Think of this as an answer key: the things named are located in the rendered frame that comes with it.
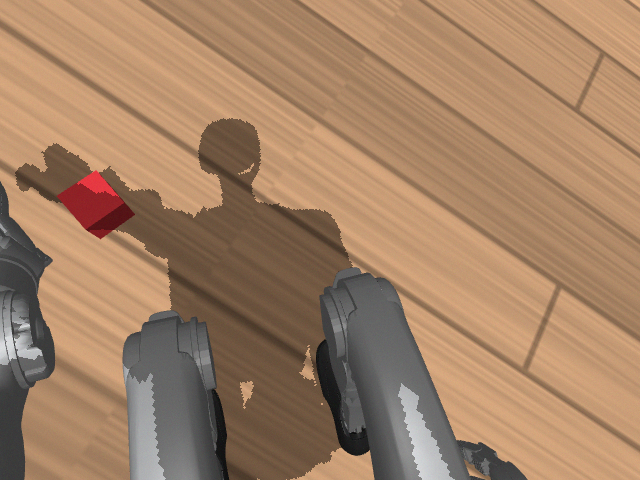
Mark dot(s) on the left robot foot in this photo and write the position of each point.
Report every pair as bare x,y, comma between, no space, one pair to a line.
221,438

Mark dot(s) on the right robot hand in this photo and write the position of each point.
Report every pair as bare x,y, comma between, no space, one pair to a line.
487,462

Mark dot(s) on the left robot hand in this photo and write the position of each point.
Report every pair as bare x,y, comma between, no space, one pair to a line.
4,209

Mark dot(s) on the cube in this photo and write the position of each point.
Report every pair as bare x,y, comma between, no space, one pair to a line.
95,204

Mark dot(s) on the right robot foot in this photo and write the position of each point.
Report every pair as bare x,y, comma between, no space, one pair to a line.
353,443

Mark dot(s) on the left robot arm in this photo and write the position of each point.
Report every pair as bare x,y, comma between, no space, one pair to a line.
27,352

